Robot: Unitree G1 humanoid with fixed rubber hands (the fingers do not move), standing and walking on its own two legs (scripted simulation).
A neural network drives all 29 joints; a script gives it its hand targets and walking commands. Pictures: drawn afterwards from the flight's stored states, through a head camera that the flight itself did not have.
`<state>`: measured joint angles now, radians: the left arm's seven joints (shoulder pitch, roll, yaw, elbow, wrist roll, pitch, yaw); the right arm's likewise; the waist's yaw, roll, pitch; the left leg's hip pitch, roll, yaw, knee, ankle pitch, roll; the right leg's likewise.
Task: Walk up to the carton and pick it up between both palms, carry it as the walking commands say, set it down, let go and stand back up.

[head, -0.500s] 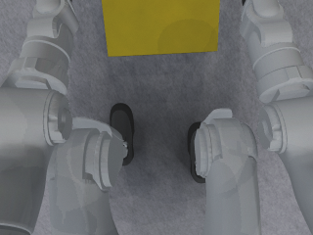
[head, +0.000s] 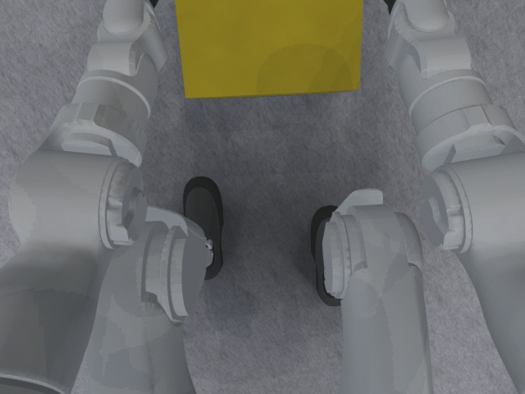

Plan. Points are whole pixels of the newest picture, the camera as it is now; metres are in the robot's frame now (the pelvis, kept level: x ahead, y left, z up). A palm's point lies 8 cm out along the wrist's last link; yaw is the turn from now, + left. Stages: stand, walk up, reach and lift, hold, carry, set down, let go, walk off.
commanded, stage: reach and lift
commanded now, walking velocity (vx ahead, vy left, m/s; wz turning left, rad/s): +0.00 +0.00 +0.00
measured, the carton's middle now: (268, 17) +0.53 +0.00 -0.27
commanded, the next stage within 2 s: none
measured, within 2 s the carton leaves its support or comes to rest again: leaves its support in 0.70 s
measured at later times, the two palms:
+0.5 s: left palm out of the picture +0.56 +0.15 -0.19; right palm out of the picture +0.54 -0.15 -0.20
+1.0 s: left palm out of the picture +0.56 +0.16 -0.14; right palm out of the picture +0.54 -0.13 -0.17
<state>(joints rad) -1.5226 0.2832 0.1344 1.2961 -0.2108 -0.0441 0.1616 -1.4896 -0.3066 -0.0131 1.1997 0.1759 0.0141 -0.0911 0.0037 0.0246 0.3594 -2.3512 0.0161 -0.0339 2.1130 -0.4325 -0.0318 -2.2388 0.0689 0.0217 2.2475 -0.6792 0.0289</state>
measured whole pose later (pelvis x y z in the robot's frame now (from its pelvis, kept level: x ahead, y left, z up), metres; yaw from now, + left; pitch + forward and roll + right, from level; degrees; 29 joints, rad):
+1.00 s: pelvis -0.02 +0.00 +0.00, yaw -1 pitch +31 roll +0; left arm -1.58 0.30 0.28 1.02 -0.14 0.17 0.15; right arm -1.51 -0.29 -0.07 0.93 0.10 0.23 -0.12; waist 0.03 0.05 0.52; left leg -2.24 -0.02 -0.07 2.13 -0.42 -0.07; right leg -2.14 0.08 0.01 2.26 -0.65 0.03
